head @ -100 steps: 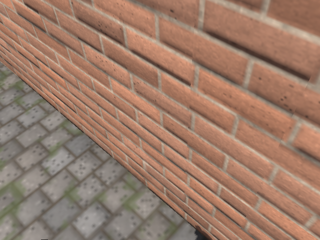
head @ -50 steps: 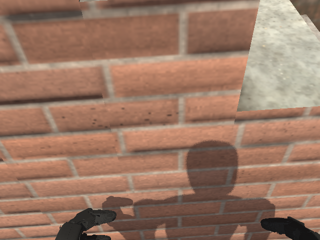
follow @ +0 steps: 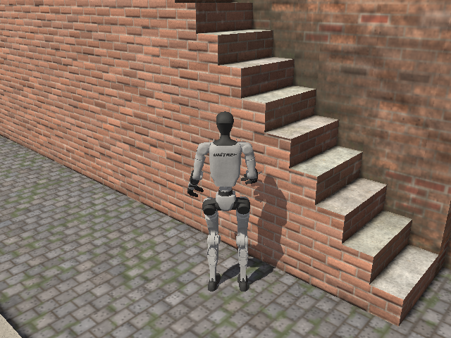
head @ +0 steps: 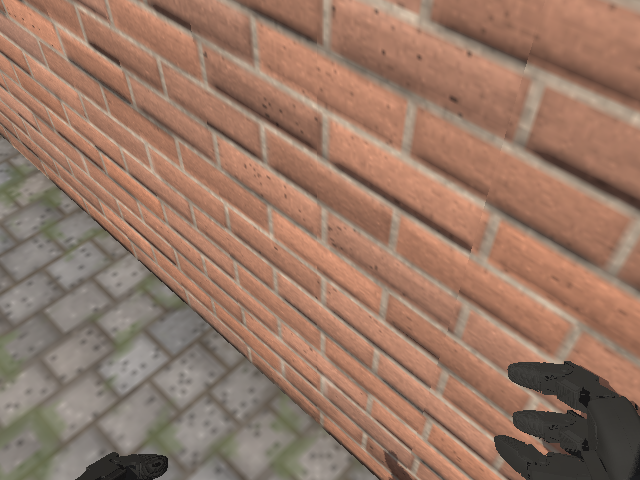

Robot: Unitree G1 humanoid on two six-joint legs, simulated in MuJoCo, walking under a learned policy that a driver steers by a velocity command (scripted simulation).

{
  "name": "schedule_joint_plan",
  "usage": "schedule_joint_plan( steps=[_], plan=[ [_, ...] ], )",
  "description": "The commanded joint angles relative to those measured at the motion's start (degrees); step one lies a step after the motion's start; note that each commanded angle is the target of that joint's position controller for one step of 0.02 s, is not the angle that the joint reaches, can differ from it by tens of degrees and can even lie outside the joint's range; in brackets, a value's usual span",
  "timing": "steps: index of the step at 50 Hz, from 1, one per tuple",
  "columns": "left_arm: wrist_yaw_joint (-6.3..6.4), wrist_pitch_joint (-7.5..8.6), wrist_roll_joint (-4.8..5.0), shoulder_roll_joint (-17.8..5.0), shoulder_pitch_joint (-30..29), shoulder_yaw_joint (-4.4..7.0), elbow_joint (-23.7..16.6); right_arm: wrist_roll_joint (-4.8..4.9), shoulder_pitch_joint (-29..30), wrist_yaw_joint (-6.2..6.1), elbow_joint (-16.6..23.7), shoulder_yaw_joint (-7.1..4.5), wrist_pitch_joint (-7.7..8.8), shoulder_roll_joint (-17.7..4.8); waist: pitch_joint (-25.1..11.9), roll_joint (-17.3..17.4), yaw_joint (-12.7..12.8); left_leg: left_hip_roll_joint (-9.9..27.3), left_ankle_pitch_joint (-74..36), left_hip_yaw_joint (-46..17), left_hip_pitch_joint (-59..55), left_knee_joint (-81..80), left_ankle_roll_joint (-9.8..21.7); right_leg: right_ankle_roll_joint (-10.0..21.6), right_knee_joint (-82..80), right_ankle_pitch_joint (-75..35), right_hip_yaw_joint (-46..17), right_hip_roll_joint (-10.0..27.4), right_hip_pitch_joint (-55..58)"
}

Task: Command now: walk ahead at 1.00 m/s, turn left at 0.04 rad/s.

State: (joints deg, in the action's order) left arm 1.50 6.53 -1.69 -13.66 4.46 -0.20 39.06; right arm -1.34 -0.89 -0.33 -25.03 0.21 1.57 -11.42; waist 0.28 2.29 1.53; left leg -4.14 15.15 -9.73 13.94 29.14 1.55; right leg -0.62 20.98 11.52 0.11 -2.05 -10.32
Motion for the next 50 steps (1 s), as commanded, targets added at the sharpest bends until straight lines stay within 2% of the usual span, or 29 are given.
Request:
schedule_joint_plan(
  steps=[1,3,5,8,10,13,14,18,20,22,24,25,27,28,29,30,31,32,33,34,36,38,39,41,42,45,47,49,50],
  plan=[
    [-0.76,2.79,2.12,-5.4,-10.8,-0.39,-7.1,-0.56,10.0,0.73,8.2,-1.37,2.23,-5.6,-8.4,4.1,-3.3,9.0,-23.6,-7.0,-12.3,-9.9,-0.5,1.6,-3.7,-10.4,-8.6,8.1,-2.3],
    [-0.69,2.48,3.34,-5.3,-8.6,-0.97,-6.1,-1.2,9.3,0.58,7.1,-1.22,2.43,-6.0,-11.8,2.1,-3.3,9.9,-37.3,-5.4,-18.3,-9.6,-1.7,2.1,-1.9,-12.5,-9.3,8.2,-2.4],
    [-0.65,2.01,3.88,-4.5,-6.8,-1.57,-4.9,-1.57,8.8,0.13,6.4,-1.21,2.22,-6.3,-13.0,-0.1,-3.4,9.8,-40.0,-3.7,-22.7,-9.9,-2.4,2.0,-1.2,-11.1,-10.1,8.1,-4.7],
    [-0.42,1.33,4.26,-4.2,-5.7,-1.71,-3.1,-1.68,9.5,-0.36,5.4,-1.22,2.03,-5.7,-10.2,-0.5,-3.1,9.6,-36.7,-1.8,-23.4,-11.8,-1.8,1.4,-0.3,-4.8,-11.3,7.6,-8.4],
    [0.01,0.77,4.6,-4.6,-5.9,-1.31,-2.8,-1.54,9.8,-0.79,4.2,-2.06,2.08,-6.3,-8.6,-0.6,-3.0,10.1,-34.8,-0.5,-23.1,-12.6,-1.1,0.7,2.2,-3.1,-11.4,7.2,-10.7],
    [0.41,0.25,5.06,-5.1,-5.3,-0.31,-2.3,-1.35,9.9,-0.63,2.5,-2.86,2.12,-6.5,-8.5,2.2,-2.2,11.5,-32.4,1.1,-22.8,-12.2,1.9,-0.2,8.4,0.2,-10.4,6.3,-14.3],
    [0.3,0.0,4.71,-4.8,-4.9,-0.4,-2.1,-1.49,10.0,-0.79,2.3,-2.51,2.13,-7.2,-8.1,2.9,-1.9,12.6,-33.4,1.5,-22.3,-11.1,2.8,-0.1,11.1,1.6,-9.7,6.1,-15.6],
    [0.12,-0.81,5.17,-4.4,-7.1,-0.52,-3.1,-1.84,5.7,-2.0,1.1,-2.21,2.29,-9.0,-7.9,3.5,-3.2,20.4,-41.2,-0.8,-21.1,-8.6,9.4,0.3,28.1,16.5,-6.8,8.8,-23.8],
    [0.26,-1.33,5.01,-3.3,-6.8,-0.86,-4.0,-1.21,4.7,-2.98,0.0,-3.09,2.12,-11.0,-6.5,0.4,-2.5,22.3,-44.0,2.6,-17.3,-8.2,10.7,-0.3,31.3,18.4,-4.5,10.7,-24.4],
    [0.17,-1.73,4.05,-2.8,-5.7,-1.56,-4.6,-2.18,5.6,-3.39,-1.0,-2.82,1.67,-10.9,-7.0,-2.6,-1.7,21.0,-50.3,7.1,-13.7,-6.8,9.6,-0.9,31.1,17.7,-1.6,10.9,-20.5],
    [0.23,-1.81,3.46,-2.6,-3.8,-1.82,-5.0,-1.92,6.6,-3.15,-1.8,-3.24,1.61,-11.8,-9.0,-2.1,-1.0,19.6,-56.3,11.0,-12.3,-3.9,8.6,-0.3,29.3,15.5,1.1,9.5,-16.4],
    [-0.1,-2.1,1.97,-2.7,-1.9,-1.94,-5.6,-2.6,8.0,-3.35,-1.4,-2.51,1.63,-12.0,-11.4,-0.4,0.0,19.7,-67.8,12.4,-13.6,-0.1,8.0,0.7,28.4,13.5,1.8,7.8,-13.5],
    [-0.18,-2.21,1.72,-4.3,3.9,-1.23,-4.7,-1.68,11.8,-3.78,-0.6,-2.51,0.78,-12.3,-13.9,1.5,3.6,19.9,-71.6,14.4,-15.9,8.6,6.6,3.4,21.9,8.1,2.9,7.0,-11.4],
    [-0.24,-2.01,0.88,-4.6,7.3,-0.79,-2.8,-0.57,15.1,-4.13,0.4,-2.01,0.16,-10.7,-13.4,-0.2,6.0,18.3,-65.4,16.8,-13.4,15.9,4.5,5.4,14.2,-0.3,4.4,5.3,-7.6],
    [-0.45,-1.7,-0.65,-7.1,9.3,0.43,-1.0,-0.72,15.7,-4.29,2.2,-1.22,0.0,-8.6,-10.2,-8.6,7.0,14.6,-42.6,17.9,-3.6,26.3,1.2,7.6,9.5,-14.5,3.0,3.4,-1.1],
    [-0.46,-0.42,-1.29,-12.6,8.4,2.22,-2.4,-2.03,13.5,-4.39,5.1,-0.26,-0.05,-4.3,-5.2,-23.6,1.7,5.8,7.1,18.2,13.5,37.1,-3.5,11.5,5.8,-37.9,-15.2,11.7,5.9],
    [-0.55,0.37,-1.51,-12.7,4.9,2.25,-6.9,-1.42,13.3,-3.33,7.2,1.32,0.19,-4.3,-8.1,-20.5,0.2,-0.4,19.0,5.9,18.4,42.5,-5.8,19.1,-4.9,-24.7,-36.4,18.9,3.7],
    [-0.54,0.45,0.08,-10.5,-2.3,2.04,-10.4,-0.15,12.0,-2.49,7.0,1.04,0.97,-7.8,-5.8,-9.2,-2.0,2.2,17.3,2.1,17.0,39.7,-5.1,18.9,-9.0,-14.6,-33.4,19.2,-2.4],
    [0.28,-0.05,0.99,-10.3,-7.0,2.37,-11.8,-0.26,9.3,-2.15,6.3,1.52,1.95,-8.5,-4.0,-4.4,-4.5,2.8,12.7,3.6,14.5,31.3,-5.0,16.3,-8.6,-15.7,-26.7,15.2,-5.3],
    [0.78,-0.54,1.27,-11.1,-9.2,2.9,-12.8,-0.09,8.4,-2.34,4.9,1.54,3.11,-7.4,-4.6,-4.4,-5.4,1.9,10.5,6.4,14.4,26.7,-5.3,14.6,-7.2,-23.0,-23.4,13.2,-3.3],
    [1.72,-1.6,1.98,-9.3,-9.7,2.86,-14.0,-0.62,7.7,-2.19,3.4,2.0,3.59,-6.0,-10.5,-4.7,-4.2,0.2,3.6,8.4,8.0,22.4,-5.2,10.3,-3.8,-33.2,-17.7,9.5,-0.8],
    [1.6,-1.72,2.34,-5.3,-8.3,1.93,-14.3,0.25,9.6,-2.46,3.7,3.33,3.48,-3.0,-11.4,-9.0,-1.7,-1.0,1.5,8.3,8.2,14.7,-4.2,6.4,-2.5,-31.7,-17.1,8.0,3.2],
    [1.64,-2.24,2.58,-5.3,-6.3,2.04,-13.9,0.33,10.7,-2.53,4.6,3.75,3.12,-1.6,-12.1,-10.3,-0.5,-1.8,1.3,7.7,7.9,11.9,-3.7,5.6,-2.2,-29.3,-19.3,7.8,4.9],
    [1.78,-3.12,2.93,-5.5,-6.6,2.6,-14.7,1.24,10.6,-2.34,4.4,3.54,2.92,-2.5,-11.7,-10.9,0.3,-1.2,0.4,6.6,8.5,7.7,-2.7,5.4,-2.7,-22.6,-22.9,8.1,7.3],
    [1.53,-3.26,2.52,-5.4,-6.6,2.89,-15.3,1.69,10.3,-2.18,4.1,3.51,2.66,-3.1,-10.9,-10.5,0.9,0.0,0.9,6.7,8.9,5.9,-2.1,5.0,-3.0,-20.6,-24.0,8.5,8.2],
    [0.84,-4.01,2.57,-5.3,-8.2,3.43,-17.9,1.61,10.0,-2.53,3.3,3.73,3.59,-3.0,-11.5,-9.8,2.1,2.5,2.9,5.5,8.4,1.5,-0.2,4.4,-2.8,-18.0,-30.2,9.3,10.2],
    [0.37,-3.74,0.73,-2.0,-10.1,1.8,-18.6,1.44,10.2,-2.23,2.8,4.25,4.2,-1.8,-14.1,-8.0,2.6,6.1,2.0,5.2,7.5,-2.4,-0.5,3.9,-4.4,-16.6,-30.0,10.8,14.4],
    [-0.62,-3.39,-1.16,2.2,-14.0,-0.56,-19.8,0.4,12.1,-1.52,2.9,5.08,5.02,0.9,-15.3,-4.7,2.0,10.2,-4.3,3.5,-0.5,-8.4,-1.4,2.9,-7.0,-13.5,-28.4,10.5,12.2],
    [-1.69,-3.22,-1.4,1.6,-16.2,-0.47,-20.4,-0.24,12.9,-1.47,3.0,4.98,5.09,1.3,-14.9,-3.9,1.7,11.2,-7.3,3.2,-6.2,-9.0,-1.4,2.5,-8.6,-9.1,-27.5,9.5,8.0]
  ],
)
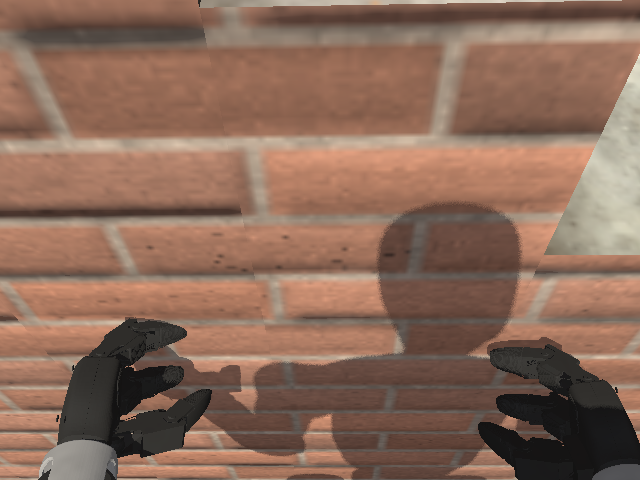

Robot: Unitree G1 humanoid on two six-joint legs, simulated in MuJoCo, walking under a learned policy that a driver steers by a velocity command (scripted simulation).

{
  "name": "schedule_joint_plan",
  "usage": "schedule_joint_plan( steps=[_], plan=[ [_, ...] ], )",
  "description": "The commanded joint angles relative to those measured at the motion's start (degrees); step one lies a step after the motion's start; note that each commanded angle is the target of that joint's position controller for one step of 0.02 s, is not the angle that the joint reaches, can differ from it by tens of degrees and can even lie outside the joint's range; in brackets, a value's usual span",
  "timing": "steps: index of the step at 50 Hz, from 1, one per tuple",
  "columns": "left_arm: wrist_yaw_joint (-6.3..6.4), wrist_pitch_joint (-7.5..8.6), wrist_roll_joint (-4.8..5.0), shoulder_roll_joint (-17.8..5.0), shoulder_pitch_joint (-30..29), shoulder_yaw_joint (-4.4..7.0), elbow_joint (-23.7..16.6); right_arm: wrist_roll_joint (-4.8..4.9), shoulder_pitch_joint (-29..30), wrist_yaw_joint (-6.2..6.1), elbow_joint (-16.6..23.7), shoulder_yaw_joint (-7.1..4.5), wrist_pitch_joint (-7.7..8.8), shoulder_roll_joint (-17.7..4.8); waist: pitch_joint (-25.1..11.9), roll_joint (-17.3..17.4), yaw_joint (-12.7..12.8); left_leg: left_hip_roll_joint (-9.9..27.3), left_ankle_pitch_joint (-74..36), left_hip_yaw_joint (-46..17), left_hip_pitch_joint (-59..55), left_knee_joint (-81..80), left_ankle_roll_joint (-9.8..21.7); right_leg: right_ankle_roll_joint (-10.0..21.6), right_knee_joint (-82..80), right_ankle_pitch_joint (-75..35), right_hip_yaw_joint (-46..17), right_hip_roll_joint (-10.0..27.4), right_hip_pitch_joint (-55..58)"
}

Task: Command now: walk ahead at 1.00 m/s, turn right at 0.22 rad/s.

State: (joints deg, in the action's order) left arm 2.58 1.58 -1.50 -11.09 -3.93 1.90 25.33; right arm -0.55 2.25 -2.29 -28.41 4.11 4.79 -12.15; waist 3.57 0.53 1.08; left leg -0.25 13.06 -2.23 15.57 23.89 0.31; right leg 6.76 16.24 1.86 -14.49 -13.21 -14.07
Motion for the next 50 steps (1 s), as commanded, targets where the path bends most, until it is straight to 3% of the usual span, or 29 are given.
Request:
schedule_joint_plan(
  steps=[1,2,3,5,7,10,12,13,16,18,22,23,27,29,30,31,33,34,35,36,37,39,40,42,44,46,48,49,50],
  plan=[
    [-4.07,2.33,-1.61,-1.5,-9.0,-2.47,-6.9,-1.46,10.1,0.27,6.5,0.75,1.76,1.6,-17.1,-1.5,2.1,8.3,-5.0,-4.7,-11.2,-3.0,-0.2,-4.9,-5.8,5.4,-12.5,19.7,7.7],
    [-5.44,3.04,-1.13,-1.6,-8.2,-2.71,-6.5,-1.73,11.1,-0.04,6.6,0.53,1.57,0.9,-15.6,-0.8,3.2,8.4,-2.7,-4.7,-14.2,-2.0,-0.2,-5.0,-9.1,10.0,-12.5,18.9,3.0],
    [-6.3,3.66,-0.57,-1.5,-9.2,-3.32,-6.2,-1.6,9.6,-0.29,6.2,0.3,1.15,0.9,-13.4,-0.3,1.4,8.7,-1.5,-5.8,-13.0,-2.5,-0.1,-5.4,-10.8,14.7,-11.1,19.0,1.2],
    [-6.97,4.58,-0.79,-1.6,-10.9,-3.88,-5.8,-0.65,7.9,-0.46,4.8,0.33,0.74,0.4,-11.7,-0.7,0.0,9.0,-1.8,-7.7,-12.2,-4.0,0.1,-4.7,-10.5,14.5,-7.9,19.1,0.9],
    [-6.5,4.72,-1.32,-2.2,-10.1,-4.0,-5.4,0.15,6.9,-0.21,3.5,-0.05,0.71,-0.5,-11.7,0.1,0.3,8.3,-1.6,-8.8,-9.8,-3.6,0.2,-5.0,-10.2,11.2,-5.6,19.1,3.1],
    [-5.17,4.59,-1.71,-2.9,-9.1,-4.06,-5.1,0.77,5.7,0.23,2.2,-0.09,0.83,0.2,-11.6,-0.2,0.6,7.4,0.0,-9.8,-4.2,-2.3,0.4,-5.6,-9.6,8.1,-3.4,19.4,7.4],
    [-4.18,4.2,-2.04,-3.6,-9.5,-3.6,-5.4,1.23,5.8,0.49,2.4,-0.85,0.82,0.0,-11.0,-0.2,0.8,6.1,2.4,-9.6,1.8,-0.7,0.5,-5.0,-8.0,7.2,-2.2,19.7,11.0],
    [-3.56,3.79,-2.71,-3.8,-9.6,-3.61,-5.3,1.2,5.4,0.85,2.7,-1.14,0.75,-0.2,-12.1,-0.2,0.7,5.9,3.2,-9.4,3.4,0.6,0.5,-4.9,-7.2,6.7,-1.5,20.1,12.1],
    [-2.23,3.96,-2.75,-5.3,-8.5,-3.42,-4.7,1.68,5.0,1.99,2.3,-2.24,0.62,-1.8,-12.3,-1.6,0.6,5.3,4.5,-8.8,5.9,5.2,-0.2,-2.1,-6.5,6.8,-0.8,21.5,12.5],
    [-2.18,4.11,-2.91,-4.9,-8.2,-3.03,-4.1,2.03,3.9,1.74,1.7,-2.89,0.09,-2.8,-13.0,-2.0,-0.1,4.6,4.6,-7.1,6.3,9.4,-0.8,-0.4,-5.5,5.4,-0.1,22.6,11.9],
    [-1.78,4.15,-2.61,-4.6,-6.0,-2.71,-1.9,2.01,2.6,1.47,1.0,-2.8,-0.76,-2.4,-13.6,-2.4,-0.4,5.0,9.9,-5.2,10.0,19.8,-0.7,3.8,-1.1,-6.9,1.9,26.8,12.5],
    [-1.44,4.06,-2.83,-5.8,-4.8,-2.63,-1.4,1.79,2.9,1.57,1.2,-2.56,-0.57,-2.7,-14.5,-2.4,-0.4,5.5,10.8,-4.5,9.9,21.0,-0.5,4.8,-0.1,-10.9,2.4,28.1,12.6],
    [-0.67,3.63,-3.44,-7.3,-2.6,-2.14,0.4,2.21,2.6,1.81,1.1,-2.06,-0.56,-2.2,-15.9,-1.6,0.3,4.9,10.7,-1.0,10.4,20.1,-0.1,4.8,5.3,-26.0,8.2,28.4,15.4],
    [-0.33,3.19,-2.84,-8.3,-2.0,-1.88,1.0,2.12,1.8,2.05,1.0,-1.99,-0.52,-2.9,-17.1,-2.5,0.2,4.0,8.3,0.3,9.2,18.1,0.2,4.6,8.0,-29.3,11.0,28.3,15.9],
    [-0.12,3.07,-2.48,-8.4,-2.4,-1.87,1.2,1.83,1.6,2.03,0.9,-1.92,-0.6,-2.8,-16.8,-2.9,0.1,3.7,7.6,1.0,8.9,16.3,0.6,4.3,9.1,-29.0,12.0,28.2,15.5],
    [0.04,2.86,-1.69,-10.1,-3.5,-1.34,1.2,1.7,-1.1,1.77,0.5,-2.26,-0.62,-2.9,-17.0,-0.9,-2.1,2.9,4.4,2.3,5.8,12.2,1.6,3.4,10.4,-25.5,12.6,28.4,13.5],
    [0.31,3.02,-0.17,-8.4,-6.5,-1.78,0.3,0.05,-2.5,1.85,-0.6,-2.87,-0.64,-4.1,-15.4,0.9,-3.2,2.4,-8.7,0.9,1.4,5.7,4.2,-1.2,16.8,-15.8,17.2,24.4,9.3],
    [0.31,3.83,-1.46,-6.4,-7.1,-2.65,-1.4,-0.07,-3.2,1.57,-0.2,-4.23,-0.75,-8.7,-15.6,7.1,-2.3,7.6,-30.2,-6.8,-4.4,6.8,5.8,-5.5,21.2,-2.7,21.4,20.2,2.6],
    [0.1,4.67,-1.54,-3.9,-8.6,-3.97,-3.0,-0.31,-4.5,1.12,0.8,-5.05,-1.06,-11.5,-15.2,13.8,-3.3,13.3,-36.6,-19.2,-8.9,2.1,10.3,-9.6,25.9,15.0,20.7,16.6,-6.6],
    [-0.32,5.24,-0.83,-3.5,-12.1,-4.49,-4.5,-0.46,-5.4,0.59,2.3,-5.43,-0.9,-12.2,-13.7,14.6,-4.9,15.8,-32.8,-28.6,-11.5,-4.0,14.2,-11.6,31.7,27.2,16.0,14.9,-14.5],
    [-0.14,5.04,-1.0,-6.3,-11.1,-3.81,-4.6,-1.16,-5.1,-0.19,2.9,-6.5,-0.94,-14.5,-13.2,10.5,-4.1,16.1,-26.7,-31.7,-12.5,-6.4,15.7,-12.9,35.1,30.6,11.8,15.0,-17.7],
    [-0.45,4.57,-0.1,-6.8,-6.8,-4.17,-1.9,0.03,-3.0,-0.84,4.3,-6.87,-0.93,-13.3,-10.0,4.4,-1.9,12.9,-25.7,-28.0,-12.7,-7.4,14.2,-12.5,30.9,30.5,9.5,14.0,-19.4],
    [-0.13,4.85,0.56,-6.1,-6.6,-4.49,-1.5,0.84,-1.7,-0.88,4.9,-6.83,-1.03,-12.4,-8.7,4.7,-1.4,10.3,-27.4,-24.4,-11.1,-7.5,12.2,-12.0,25.2,28.5,10.1,13.4,-15.9],
    [0.18,6.03,1.21,-4.1,-8.1,-5.24,-1.2,2.13,-2.3,-0.15,4.7,-6.82,-1.01,-10.1,-9.4,5.1,-2.9,6.2,-37.2,-19.8,-12.4,-5.4,9.3,-11.5,16.7,23.5,12.5,10.9,-10.6],
    [0.54,6.5,2.1,-4.9,-6.9,-4.87,0.5,2.64,-2.9,0.74,5.3,-8.06,-1.26,-11.4,-13.7,7.0,-4.1,5.2,-38.9,-19.7,-16.7,-2.2,8.3,-11.4,12.8,20.5,12.3,10.9,-8.5],
    [0.41,5.95,2.01,-5.9,-7.1,-4.33,2.2,2.46,-3.1,2.1,6.1,-8.54,-1.65,-11.5,-13.8,8.1,-5.0,4.7,-39.0,-22.0,-17.1,-0.8,7.7,-10.0,11.1,20.8,11.9,11.4,-7.0],
    [0.79,6.0,1.42,-7.0,-5.9,-4.22,3.3,1.9,-2.0,2.26,6.5,-8.14,-1.8,-10.0,-16.0,7.7,-4.5,5.6,-39.0,-24.2,-18.0,-1.1,6.7,-8.6,9.2,17.2,11.0,13.7,-3.8],
    [0.74,6.09,1.6,-7.0,-4.8,-4.11,4.2,1.39,-1.3,2.45,7.0,-7.53,-1.86,-8.5,-16.7,7.9,-4.3,5.9,-36.5,-24.5,-17.8,-1.5,6.3,-8.4,7.6,14.0,10.5,15.1,-1.7],
    [0.57,6.3,1.01,-6.3,-3.4,-4.43,5.3,0.5,0.1,2.75,7.4,-6.46,-1.9,-6.4,-17.5,6.7,-3.4,6.0,-31.8,-24.3,-16.0,-2.4,5.9,-8.0,4.8,9.0,10.0,17.0,3.0]
  ],
)
Over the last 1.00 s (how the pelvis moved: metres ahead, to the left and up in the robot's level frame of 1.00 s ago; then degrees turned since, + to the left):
-0.01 -0.10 0.00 -43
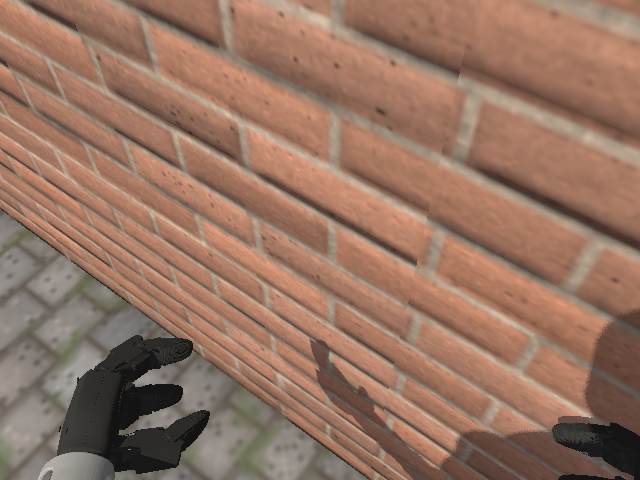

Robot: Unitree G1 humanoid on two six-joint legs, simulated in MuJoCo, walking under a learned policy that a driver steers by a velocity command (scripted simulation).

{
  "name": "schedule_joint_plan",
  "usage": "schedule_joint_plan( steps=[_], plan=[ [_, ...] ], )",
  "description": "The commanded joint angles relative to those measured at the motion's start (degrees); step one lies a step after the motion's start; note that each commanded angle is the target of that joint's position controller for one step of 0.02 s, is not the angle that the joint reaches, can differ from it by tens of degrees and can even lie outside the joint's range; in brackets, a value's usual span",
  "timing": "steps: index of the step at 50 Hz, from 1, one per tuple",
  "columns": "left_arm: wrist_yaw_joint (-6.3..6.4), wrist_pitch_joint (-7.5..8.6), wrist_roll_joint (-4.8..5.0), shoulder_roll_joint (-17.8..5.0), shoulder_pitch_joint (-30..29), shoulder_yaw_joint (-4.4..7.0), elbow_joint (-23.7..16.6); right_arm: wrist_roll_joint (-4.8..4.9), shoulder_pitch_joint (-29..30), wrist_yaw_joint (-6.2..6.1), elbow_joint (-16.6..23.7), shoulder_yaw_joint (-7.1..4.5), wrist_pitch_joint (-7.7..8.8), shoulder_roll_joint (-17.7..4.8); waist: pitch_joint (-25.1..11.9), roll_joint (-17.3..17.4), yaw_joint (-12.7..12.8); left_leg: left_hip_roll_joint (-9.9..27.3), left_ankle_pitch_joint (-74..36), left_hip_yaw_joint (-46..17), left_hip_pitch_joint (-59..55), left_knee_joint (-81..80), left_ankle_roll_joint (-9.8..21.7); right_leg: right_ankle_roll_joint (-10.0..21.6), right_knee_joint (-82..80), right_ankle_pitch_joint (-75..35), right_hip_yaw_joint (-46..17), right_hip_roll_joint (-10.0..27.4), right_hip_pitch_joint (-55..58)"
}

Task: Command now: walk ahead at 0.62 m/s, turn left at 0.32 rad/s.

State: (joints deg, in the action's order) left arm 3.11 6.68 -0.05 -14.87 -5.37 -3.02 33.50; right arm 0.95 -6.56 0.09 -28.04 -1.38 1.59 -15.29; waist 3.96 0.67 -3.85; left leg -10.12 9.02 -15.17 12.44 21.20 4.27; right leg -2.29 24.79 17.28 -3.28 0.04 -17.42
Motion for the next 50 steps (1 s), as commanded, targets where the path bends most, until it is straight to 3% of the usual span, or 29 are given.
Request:
schedule_joint_plan(
  steps=[1,2,4,6,10,14,15,16,18,19,20,21,23,25,27,29,30,31,32,33,34,35,36,38,40,41,43,47,50],
  plan=[
    [-0.36,1.34,-1.54,-1.8,-1.1,0.22,-1.8,-1.95,9.8,0.81,7.2,0.28,1.33,-0.5,-18.7,3.9,2.1,15.1,-20.2,-10.0,-9.8,-1.3,1.1,1.0,-4.5,-11.7,-1.6,5.5,11.7],
    [-0.71,1.16,-2.3,-1.8,-1.7,0.21,-1.2,-2.6,8.7,1.37,6.6,1.01,1.33,0.9,-18.3,1.1,1.3,13.9,-9.6,-9.1,-6.9,-4.0,0.5,1.1,-3.5,-12.7,-2.5,6.1,14.6],
    [-0.5,0.32,-2.56,-2.2,-2.8,0.26,-0.1,-3.7,7.7,2.35,4.1,1.6,1.4,0.6,-11.6,-3.7,0.7,12.8,7.1,-8.2,-0.9,-9.0,0.5,1.7,-5.1,-9.0,-4.6,6.2,14.0],
    [-0.53,0.07,-1.8,-2.2,-3.5,0.75,0.9,-4.16,7.6,2.43,2.4,1.59,2.13,0.1,-5.2,-6.4,0.3,11.7,4.2,-3.8,0.1,-7.6,-0.3,2.1,-7.3,-9.5,-7.7,5.6,9.1],
    [-1.27,0.46,0.01,-6.5,0.6,3.13,3.5,-3.31,6.3,0.43,2.0,0.29,1.12,-2.9,-7.9,-2.1,0.8,10.9,-5.0,0.8,-5.9,-0.4,-1.3,4.3,-3.5,-7.8,-10.2,4.3,1.8],
    [-2.2,0.99,1.68,-5.8,4.6,4.25,4.3,-2.74,6.3,-3.04,2.9,-0.12,-1.1,-3.2,-10.1,4.5,2.4,14.7,-19.3,0.5,-10.3,2.7,2.7,4.1,6.0,-2.4,-11.3,3.4,-6.7],
    [-2.63,0.7,1.33,-5.4,4.9,4.05,4.0,-2.73,6.7,-4.22,3.0,0.37,-1.81,-3.3,-8.9,4.4,3.0,17.1,-26.2,-1.4,-11.0,3.1,4.8,3.3,9.9,-0.3,-10.3,2.2,-9.9],
    [-3.04,0.49,1.25,-4.8,6.8,3.92,4.8,-2.46,7.2,-4.64,3.2,0.9,-2.25,-1.3,-9.3,7.4,3.8,17.9,-35.5,0.4,-10.7,5.9,4.7,2.1,13.4,-0.5,-8.2,2.1,-10.1],
    [-3.5,0.11,1.06,-5.9,9.3,4.38,5.5,-2.18,6.4,-5.47,4.3,0.99,-2.72,-1.4,-10.9,5.9,3.9,19.4,-42.4,1.4,-10.3,9.1,5.6,1.6,16.8,0.2,-6.7,1.8,-9.8],
    [-3.54,-0.5,0.34,-6.5,8.5,4.65,4.9,-2.29,4.9,-6.73,4.5,0.2,-3.03,-4.6,-12.1,2.0,3.4,24.1,-39.8,-3.6,-12.0,8.4,8.8,1.7,19.3,5.6,-7.4,2.4,-12.5],
    [-3.78,-1.12,0.09,-6.1,8.0,4.65,4.6,-2.49,5.3,-7.44,5.0,-0.06,-3.33,-5.5,-11.2,1.3,3.6,26.8,-39.7,-4.9,-11.5,8.5,10.6,1.1,23.3,9.8,-6.5,3.3,-14.2],
    [-3.86,-1.69,0.01,-6.2,8.1,4.83,4.5,-3.57,5.6,-7.69,5.7,-0.06,-3.75,-5.9,-10.4,0.9,3.5,28.3,-42.3,-4.3,-11.0,8.2,11.2,0.5,26.9,13.0,-5.6,3.6,-15.4],
    [-3.55,-2.69,0.15,-5.8,7.5,4.7,4.1,-3.46,5.5,-7.98,6.1,-0.24,-4.41,-5.8,-9.1,0.8,3.1,28.6,-42.5,-0.5,-9.6,7.0,10.7,-1.1,30.0,12.6,-2.7,4.7,-16.2],
    [-3.29,-2.9,0.56,-2.1,6.4,3.56,2.2,-3.0,7.1,-6.78,6.1,0.4,-4.18,-4.1,-11.1,3.2,1.8,23.4,-39.2,10.2,-2.5,6.2,8.8,-1.7,33.8,10.9,3.3,2.2,-8.5],
    [-2.73,-2.91,0.34,-1.1,6.7,2.77,0.8,-3.31,6.7,-6.09,5.4,0.62,-3.43,-4.4,-11.0,2.6,1.6,23.8,-35.7,12.5,-1.0,6.0,8.2,-0.9,30.9,11.7,5.4,2.0,-5.7],
    [-2.48,-2.63,0.49,-1.6,9.8,2.96,0.6,-2.76,7.7,-5.67,4.9,0.88,-2.56,-4.1,-11.2,3.8,3.4,22.7,-37.5,14.4,-3.6,11.9,6.4,1.2,20.2,10.5,6.3,1.2,-3.7],
    [-2.45,-2.15,0.32,-1.9,14.9,3.47,2.1,-2.07,10.7,-5.59,5.3,0.93,-2.39,-4.0,-11.6,2.6,6.7,20.5,-37.9,17.3,-3.1,19.7,3.7,3.6,9.2,3.8,6.1,0.0,0.6],
    [-2.37,-1.54,-0.64,-5.3,19.7,4.81,2.9,-2.39,13.3,-5.29,7.1,1.1,-1.8,-3.8,-11.4,-3.3,9.0,16.3,-26.5,19.5,6.3,31.6,-1.3,7.4,5.7,-19.0,-1.7,2.8,9.8],
    [-2.5,-0.69,-2.16,-11.5,21.9,6.38,1.9,-4.83,14.9,-4.45,10.9,2.8,-1.03,2.7,-8.9,-22.1,7.0,8.0,20.2,20.4,26.3,48.4,-8.3,14.4,3.3,-53.2,-22.3,14.8,19.1],
    [-2.42,-0.3,-2.88,-10.6,21.2,6.04,-1.5,-3.36,13.9,-3.3,11.3,3.42,-0.5,-0.3,-16.7,-16.7,8.5,4.7,27.9,8.3,23.6,54.8,-9.4,24.1,-5.1,-46.0,-36.4,21.3,13.3],
    [-1.52,-0.73,-2.15,-8.9,13.5,6.01,-4.5,-2.62,12.7,-2.89,11.1,2.59,-0.29,-4.1,-15.8,-11.4,6.0,6.5,24.6,5.5,22.5,53.3,-9.1,23.7,-7.9,-30.1,-32.6,18.1,11.1],
    [-0.48,-1.47,-0.63,-7.7,7.5,5.74,-5.8,-2.74,11.4,-3.02,10.5,2.99,0.09,-3.5,-10.8,-8.2,2.6,7.8,19.9,5.9,22.0,45.6,-9.0,19.0,-8.6,-21.8,-27.9,13.8,8.3],
    [0.35,-2.38,0.28,-7.5,4.8,5.75,-6.9,-2.86,12.4,-3.08,9.6,3.13,0.67,-2.6,-8.6,-5.9,2.0,6.7,17.1,8.8,21.4,38.6,-8.7,15.7,-9.2,-21.2,-23.8,10.4,7.4],
    [0.89,-2.98,1.28,-6.2,2.1,5.62,-8.3,-2.98,13.9,-2.67,8.5,4.2,1.44,0.3,-9.4,-4.3,2.4,4.3,10.6,13.7,13.9,28.6,-7.7,10.4,-7.8,-29.9,-16.4,6.1,5.8],
    [1.06,-3.22,1.97,-5.0,3.0,5.91,-8.5,-2.09,16.6,-2.85,8.0,4.86,2.68,1.9,-11.9,-6.7,4.6,2.9,5.3,14.8,13.3,19.8,-6.3,5.8,-4.0,-39.6,-15.3,4.6,11.1],
    [1.13,-3.4,1.8,-4.4,3.5,6.06,-8.9,-1.03,16.7,-2.68,7.2,4.81,3.39,0.9,-14.6,-8.2,5.4,3.4,4.1,14.2,13.3,17.3,-5.7,4.5,-2.9,-39.9,-16.5,4.9,14.8],
    [0.75,-4.39,1.91,-4.2,4.9,6.16,-10.1,-0.87,14.7,-2.98,6.4,6.14,3.7,2.3,-16.7,-10.7,6.4,5.4,5.2,12.3,12.1,13.3,-4.1,5.3,-2.3,-33.5,-20.9,6.0,16.5],
    [-0.38,-4.51,0.54,-2.3,1.9,5.67,-12.0,-0.67,13.8,-3.09,5.1,5.54,4.38,0.2,-17.0,-8.7,6.9,9.9,6.8,11.1,8.9,5.3,-2.9,7.3,-4.9,-23.2,-26.6,7.8,18.4],
    [-2.68,-3.78,-2.01,4.4,-3.7,2.13,-13.6,-2.76,15.4,-2.29,4.2,6.61,5.87,5.3,-18.8,-4.2,6.0,16.2,-4.8,9.8,-7.0,-3.4,-3.4,6.9,-8.0,-13.9,-23.6,6.8,12.4]
  ],
)
Over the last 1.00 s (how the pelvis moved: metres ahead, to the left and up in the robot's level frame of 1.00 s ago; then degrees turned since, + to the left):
-0.01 0.11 0.00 41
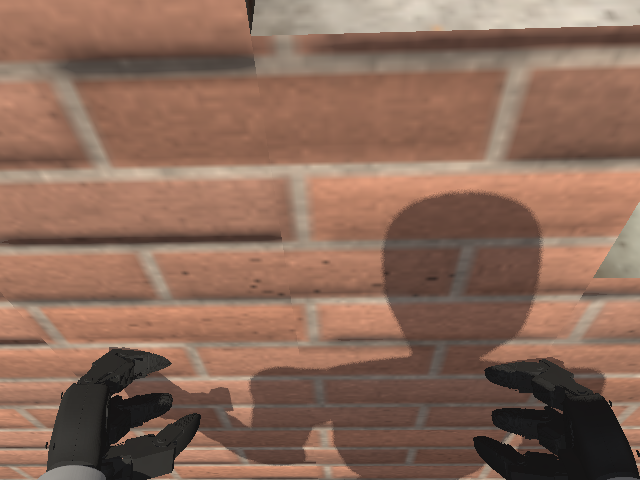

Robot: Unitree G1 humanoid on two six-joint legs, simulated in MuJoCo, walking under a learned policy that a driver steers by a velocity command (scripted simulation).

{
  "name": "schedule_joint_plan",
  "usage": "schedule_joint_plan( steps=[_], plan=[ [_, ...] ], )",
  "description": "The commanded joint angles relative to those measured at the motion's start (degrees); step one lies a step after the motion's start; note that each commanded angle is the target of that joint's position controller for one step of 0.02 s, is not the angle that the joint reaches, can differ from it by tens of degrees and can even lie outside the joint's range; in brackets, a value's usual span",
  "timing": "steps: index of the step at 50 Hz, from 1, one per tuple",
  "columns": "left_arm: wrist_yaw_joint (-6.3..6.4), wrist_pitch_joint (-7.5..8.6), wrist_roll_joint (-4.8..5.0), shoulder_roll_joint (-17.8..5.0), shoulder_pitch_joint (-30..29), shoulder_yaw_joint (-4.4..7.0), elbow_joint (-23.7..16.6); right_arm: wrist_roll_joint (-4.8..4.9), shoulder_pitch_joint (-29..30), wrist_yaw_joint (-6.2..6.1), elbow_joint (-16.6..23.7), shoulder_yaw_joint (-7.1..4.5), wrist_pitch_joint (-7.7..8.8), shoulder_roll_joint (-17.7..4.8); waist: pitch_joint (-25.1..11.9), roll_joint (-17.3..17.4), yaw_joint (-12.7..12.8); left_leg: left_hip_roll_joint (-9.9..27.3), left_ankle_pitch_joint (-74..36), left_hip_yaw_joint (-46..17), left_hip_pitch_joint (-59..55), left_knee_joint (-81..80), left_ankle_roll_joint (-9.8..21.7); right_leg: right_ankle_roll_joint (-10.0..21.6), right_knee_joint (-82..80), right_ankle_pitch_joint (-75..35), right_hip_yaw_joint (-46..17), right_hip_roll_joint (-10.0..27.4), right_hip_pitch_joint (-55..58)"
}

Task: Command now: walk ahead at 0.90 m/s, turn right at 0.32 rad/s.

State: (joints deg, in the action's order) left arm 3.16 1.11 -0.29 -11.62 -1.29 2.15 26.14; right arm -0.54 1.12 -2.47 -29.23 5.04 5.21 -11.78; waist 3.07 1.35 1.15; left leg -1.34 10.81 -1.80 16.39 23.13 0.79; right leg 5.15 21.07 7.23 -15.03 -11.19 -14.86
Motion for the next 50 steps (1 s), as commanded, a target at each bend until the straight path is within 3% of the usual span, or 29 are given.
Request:
schedule_joint_plan(
  steps=[1,2,3,5,10,16,17,18,23,25,28,30,31,32,33,34,35,36,37,38,40,42,43,45,46,47,48,49,50],
  plan=[
    [-4.14,2.41,-2.05,1.0,-9.0,-3.12,-6.7,-2.0,8.9,0.27,5.7,-0.07,2.1,1.7,-16.5,-3.6,1.2,9.1,-7.3,-4.3,-15.5,-3.4,0.3,-0.1,-5.9,1.9,-11.2,16.7,4.7],
    [-5.64,3.11,-1.83,0.8,-7.7,-3.27,-6.2,-2.3,10.8,0.11,6.0,-0.36,1.75,1.6,-14.7,-2.2,2.7,9.4,-3.2,-5.0,-17.3,-2.1,0.7,-1.0,-10.5,6.9,-10.4,15.8,0.5],
    [-6.67,3.93,-1.58,0.7,-9.6,-3.64,-5.8,-2.01,10.1,-0.06,6.0,-0.78,1.37,1.6,-12.0,-2.3,0.6,9.3,-1.2,-6.2,-15.7,-3.7,0.8,-1.4,-12.1,10.6,-8.9,15.3,-0.6],
    [-7.15,4.93,-1.86,0.7,-12.1,-4.14,-5.9,-0.86,9.1,0.02,4.9,-1.17,0.95,0.3,-10.0,-1.2,-0.5,9.3,-2.2,-8.5,-13.4,-6.2,1.1,-1.4,-10.9,7.3,-5.3,14.9,1.1],
    [-5.18,5.1,-2.91,-0.1,-10.8,-4.25,-5.6,0.67,8.2,1.09,2.9,-2.41,1.26,1.6,-10.8,0.3,0.5,7.6,-0.1,-11.4,-5.8,-6.8,1.7,-3.5,-9.2,-0.3,-0.3,14.9,9.5],
    [-2.73,4.39,-3.04,-1.1,-11.8,-4.29,-6.9,2.13,6.2,1.94,2.2,-4.16,1.33,0.3,-11.2,-0.1,-0.1,4.9,4.2,-12.4,6.8,-2.2,1.6,-1.9,-3.6,-2.6,3.4,15.5,17.4],
    [-2.17,4.15,-2.88,-1.5,-11.3,-4.48,-6.8,1.76,5.3,2.05,2.4,-3.99,1.15,0.8,-12.0,-0.4,-0.4,4.8,3.9,-13.1,7.4,-1.0,1.8,-0.9,-3.2,-2.3,3.6,16.0,17.6],
    [-1.58,3.7,-3.59,-2.0,-11.4,-4.44,-6.7,1.7,4.8,2.46,2.6,-4.37,1.12,0.1,-12.5,0.4,-0.7,4.6,3.7,-13.0,8.6,0.0,1.8,-0.6,-2.4,-3.0,4.2,16.5,18.4],
    [0.69,3.39,-3.63,-3.9,-10.7,-4.26,-6.3,2.62,1.4,4.02,1.4,-5.43,0.85,-2.5,-12.5,-1.1,-2.0,3.5,1.2,-13.5,14.4,6.7,1.1,2.4,0.7,-10.7,5.6,19.4,21.7],
    [0.89,3.11,-3.37,-3.6,-9.9,-3.98,-5.3,2.66,-0.4,4.01,0.8,-5.35,0.18,-3.1,-13.1,-2.7,-2.6,2.6,1.9,-12.0,14.5,10.2,1.1,3.3,1.7,-13.8,6.4,21.3,21.0],
    [0.83,2.88,-3.13,-2.6,-11.0,-3.23,-3.9,1.53,-2.9,4.0,0.7,-5.63,-0.56,-2.9,-13.3,-3.2,-3.4,2.6,2.5,-9.7,10.7,16.2,0.7,4.2,3.9,-12.9,8.0,23.6,14.4],
    [1.29,3.12,-2.63,-2.9,-13.8,-3.06,-3.5,0.43,-4.7,4.14,0.6,-5.6,-0.32,-3.2,-12.5,-0.8,-5.3,3.1,-2.0,-10.0,9.0,14.1,2.5,3.3,7.9,-10.9,11.0,23.5,10.9],
    [1.41,3.1,-2.38,-1.8,-14.1,-3.16,-3.9,0.21,-4.5,4.39,0.7,-6.02,0.14,-4.6,-11.3,4.8,-4.8,4.2,-13.4,-13.6,8.2,9.4,3.7,1.0,12.4,-7.4,14.6,20.1,9.1],
    [1.39,3.0,-2.82,-1.5,-14.2,-3.11,-5.1,0.35,-3.7,4.88,2.3,-6.93,1.03,-8.1,-9.9,14.7,-3.7,7.2,-24.5,-23.4,8.7,2.7,6.0,-2.4,19.3,1.2,18.2,14.5,6.8],
    [1.01,2.78,-2.14,-1.8,-16.0,-3.0,-6.8,-0.24,-5.4,5.0,3.7,-7.2,2.02,-8.6,-9.8,19.4,-4.3,9.2,-29.3,-35.2,5.1,-4.3,8.9,-5.0,26.1,16.0,16.5,9.1,1.1],
    [0.52,2.59,-1.05,-1.5,-16.6,-3.02,-7.6,-0.44,-6.4,4.39,4.1,-7.26,2.47,-8.0,-10.2,17.6,-3.7,9.8,-26.1,-41.1,-4.1,-7.4,11.7,-6.2,32.3,24.3,12.8,6.2,-9.3],
    [-0.08,2.91,-0.85,-1.0,-15.2,-3.56,-7.7,0.18,-6.0,3.19,4.7,-7.48,2.45,-7.2,-11.8,11.1,-3.2,9.7,-23.6,-41.8,-10.0,-7.4,12.0,-6.7,35.2,24.5,9.3,6.2,-14.4],
    [-0.28,3.29,-0.38,-2.9,-12.9,-3.11,-6.6,1.77,-5.0,2.25,5.3,-8.16,1.88,-8.3,-14.5,6.4,-2.4,8.6,-23.3,-39.4,-14.6,-5.7,12.8,-7.2,32.8,24.2,7.5,6.8,-15.7],
    [-0.47,3.8,-0.63,-3.2,-13.2,-3.15,-6.2,2.14,-3.5,1.72,5.8,-8.52,1.32,-8.4,-14.1,1.2,-2.7,7.7,-24.2,-36.3,-15.9,-5.2,11.0,-7.3,28.1,23.3,7.9,7.4,-15.7],
    [-0.54,4.29,-0.61,-1.6,-13.6,-3.88,-5.9,2.08,-2.2,1.33,6.5,-8.51,0.34,-8.0,-15.6,-1.9,-3.0,6.3,-24.4,-33.3,-15.1,-5.8,8.3,-7.6,23.4,22.9,9.2,7.3,-11.7],
    [-0.47,4.88,0.15,1.5,-17.0,-5.02,-5.8,2.19,-2.5,1.26,6.5,-8.51,-0.82,-7.2,-13.4,0.5,-5.2,3.5,-28.3,-28.8,-14.0,-5.9,4.6,-7.9,12.7,21.8,12.8,6.2,-6.9],
    [-0.58,4.87,0.64,0.1,-16.0,-5.1,-3.6,2.75,-4.9,1.48,6.6,-8.63,-1.17,-6.0,-14.3,3.1,-6.8,2.7,-28.5,-29.2,-16.1,-5.1,2.9,-7.3,7.4,18.8,13.0,6.2,-4.5],
    [-0.28,4.49,0.36,-3.2,-13.3,-4.16,-2.2,2.99,-5.8,1.12,6.1,-9.94,-1.75,-8.9,-15.2,3.0,-6.6,1.9,-22.0,-30.8,-15.9,-4.8,2.1,-6.6,4.8,18.0,11.1,6.9,-1.1],
    [0.58,4.2,0.31,-3.7,-12.2,-3.83,-1.3,4.33,-3.0,1.91,7.6,-10.06,-1.76,-8.4,-13.4,3.0,-5.7,0.9,-9.9,-32.2,-5.3,-4.7,2.5,-5.5,1.1,11.9,10.7,9.2,9.0],
    [1.28,4.16,0.06,-5.3,-9.6,-3.35,-0.6,4.39,-1.7,2.4,8.6,-9.7,-1.48,-7.8,-12.9,0.1,-5.1,0.4,3.3,-34.7,4.6,-5.8,2.0,-3.6,-1.9,5.6,9.7,11.1,19.4],
    [1.71,3.8,-1.86,-6.2,-6.8,-3.01,0.7,4.7,-1.1,3.18,9.5,-9.02,-1.16,-6.7,-13.9,-1.9,-3.8,-1.7,16.2,-31.4,16.8,-3.3,-1.1,0.1,-1.3,4.1,7.6,15.1,29.9],
    [2.1,3.97,-2.96,-7.7,-4.6,-2.11,1.7,4.85,-0.3,3.97,10.0,-8.64,-0.92,-7.2,-14.7,-6.0,-1.6,-3.9,26.1,-27.1,23.6,7.6,-1.3,4.4,-1.6,1.7,1.8,22.8,32.3],
    [3.25,3.81,-5.35,-9.4,-7.1,-1.82,2.2,5.69,-2.6,4.12,9.7,-8.31,-0.87,-6.2,-16.5,-17.5,-2.8,-6.9,27.7,-17.6,20.6,34.8,-3.3,10.6,-7.3,-7.4,-6.0,35.2,22.7],
    [3.99,4.52,-5.53,-10.0,-11.4,-1.58,2.3,5.15,-8.3,3.33,9.1,-9.35,-2.14,-10.8,-15.1,-17.8,-7.2,-0.6,25.2,-14.7,17.8,52.4,-5.4,11.6,-8.6,-17.0,-3.5,40.1,9.7]
  ],
)
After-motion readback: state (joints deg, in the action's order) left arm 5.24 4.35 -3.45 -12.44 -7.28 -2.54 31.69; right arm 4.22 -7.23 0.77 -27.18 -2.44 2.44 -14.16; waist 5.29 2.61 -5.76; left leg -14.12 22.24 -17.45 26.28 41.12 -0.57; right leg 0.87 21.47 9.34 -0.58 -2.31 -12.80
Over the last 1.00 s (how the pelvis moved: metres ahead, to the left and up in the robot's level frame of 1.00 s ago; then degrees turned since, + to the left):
-0.03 -0.08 0.00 -40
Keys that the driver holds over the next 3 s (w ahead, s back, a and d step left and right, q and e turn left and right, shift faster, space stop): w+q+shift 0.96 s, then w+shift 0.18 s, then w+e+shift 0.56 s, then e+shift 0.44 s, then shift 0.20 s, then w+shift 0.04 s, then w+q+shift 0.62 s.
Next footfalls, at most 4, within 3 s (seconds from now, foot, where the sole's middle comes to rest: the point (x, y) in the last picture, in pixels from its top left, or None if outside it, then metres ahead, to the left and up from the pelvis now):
0.02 left None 0.05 0.13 -0.78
0.90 right None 0.09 -0.03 -0.78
1.22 left None -0.15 0.22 -0.78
1.66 right None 0.01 0.01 -0.78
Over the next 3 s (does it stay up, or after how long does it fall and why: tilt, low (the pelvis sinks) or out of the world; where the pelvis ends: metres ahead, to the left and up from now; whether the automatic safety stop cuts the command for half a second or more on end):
stays up -0.06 0.09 -0.01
